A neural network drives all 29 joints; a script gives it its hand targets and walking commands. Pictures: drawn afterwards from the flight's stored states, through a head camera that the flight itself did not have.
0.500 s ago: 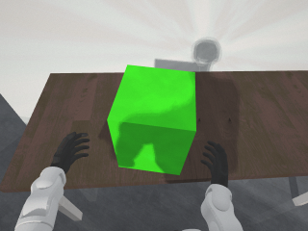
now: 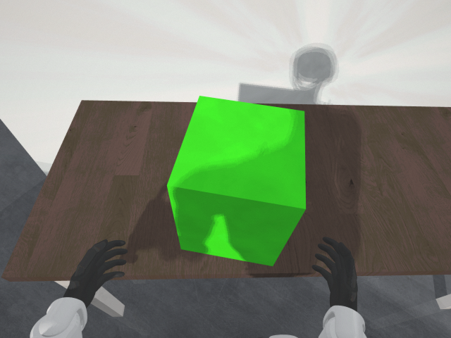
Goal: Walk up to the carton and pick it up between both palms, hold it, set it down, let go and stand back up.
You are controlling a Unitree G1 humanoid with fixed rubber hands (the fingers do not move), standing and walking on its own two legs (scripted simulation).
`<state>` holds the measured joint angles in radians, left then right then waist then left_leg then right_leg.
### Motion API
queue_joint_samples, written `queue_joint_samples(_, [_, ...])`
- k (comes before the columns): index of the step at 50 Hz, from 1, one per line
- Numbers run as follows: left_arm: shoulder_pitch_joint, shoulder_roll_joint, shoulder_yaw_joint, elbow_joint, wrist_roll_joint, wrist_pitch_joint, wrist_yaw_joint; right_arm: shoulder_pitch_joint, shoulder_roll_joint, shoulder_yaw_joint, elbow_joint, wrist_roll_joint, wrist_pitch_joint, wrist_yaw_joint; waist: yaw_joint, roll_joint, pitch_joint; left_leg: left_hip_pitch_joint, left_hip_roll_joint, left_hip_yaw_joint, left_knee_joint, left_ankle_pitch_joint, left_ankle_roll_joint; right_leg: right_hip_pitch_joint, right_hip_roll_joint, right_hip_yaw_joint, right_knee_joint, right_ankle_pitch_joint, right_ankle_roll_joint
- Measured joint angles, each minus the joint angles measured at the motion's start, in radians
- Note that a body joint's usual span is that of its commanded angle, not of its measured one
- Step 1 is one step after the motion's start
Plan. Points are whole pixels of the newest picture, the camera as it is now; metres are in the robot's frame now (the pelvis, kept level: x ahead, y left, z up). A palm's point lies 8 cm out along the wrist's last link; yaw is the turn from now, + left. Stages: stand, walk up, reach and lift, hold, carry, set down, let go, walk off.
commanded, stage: set down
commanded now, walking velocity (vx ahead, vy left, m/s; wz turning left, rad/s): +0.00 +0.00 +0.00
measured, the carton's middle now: (238, 185) +0.38 -0.03 +0.01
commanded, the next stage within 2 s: let go in 1.84 s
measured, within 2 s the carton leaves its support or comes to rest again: neither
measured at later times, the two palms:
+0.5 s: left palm (80, 311) +0.18 +0.25 -0.04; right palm (352, 311) +0.15 -0.19 -0.01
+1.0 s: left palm (81, 311) +0.18 +0.25 -0.04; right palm (355, 315) +0.15 -0.21 -0.04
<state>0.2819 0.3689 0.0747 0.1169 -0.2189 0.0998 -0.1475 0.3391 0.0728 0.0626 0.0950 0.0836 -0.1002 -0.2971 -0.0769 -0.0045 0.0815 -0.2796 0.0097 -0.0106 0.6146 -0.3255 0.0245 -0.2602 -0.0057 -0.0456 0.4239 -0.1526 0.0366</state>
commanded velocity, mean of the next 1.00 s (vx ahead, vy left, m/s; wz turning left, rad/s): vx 0.00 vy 0.00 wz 0.00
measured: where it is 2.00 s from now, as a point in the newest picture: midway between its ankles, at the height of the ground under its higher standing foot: outside the picture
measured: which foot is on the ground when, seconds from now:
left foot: down 0.00-1.00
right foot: down 0.00-1.00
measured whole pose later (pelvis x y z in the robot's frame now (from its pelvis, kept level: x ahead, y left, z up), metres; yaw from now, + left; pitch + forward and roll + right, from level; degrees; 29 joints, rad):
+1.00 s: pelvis +0.00 -0.02 +0.00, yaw +0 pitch +0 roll -3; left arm 0.29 0.36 0.07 0.31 -0.18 0.06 -0.10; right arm 0.35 0.00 -0.02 0.28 0.06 -0.14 -0.12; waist -0.07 0.04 0.08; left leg -0.26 0.02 -0.01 0.57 -0.31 0.02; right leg -0.26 0.01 -0.05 0.42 -0.16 0.02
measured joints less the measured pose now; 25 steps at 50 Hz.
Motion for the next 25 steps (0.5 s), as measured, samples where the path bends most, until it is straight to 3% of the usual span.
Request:
queue_joint_samples(8, [0.002,0.000,0.000,0.011,0.009,-0.001,0.000,0.012,-0.002,0.007,0.001,0.000,-0.001,0.029,0.000,0.000,0.000,0.000,0.000,0.000,0.000,0.004,0.000,0.000,0.000,0.000,0.000,0.005,0.000])
queue_joint_samples(25, [0.002,0.000,0.000,0.146,0.027,-0.031,0.017,0.012,-0.017,-0.047,0.057,0.000,-0.001,0.089,0.000,0.010,0.000,0.003,0.009,0.000,-0.002,0.012,0.000,0.001,0.009,0.000,0.000,0.013,-0.005])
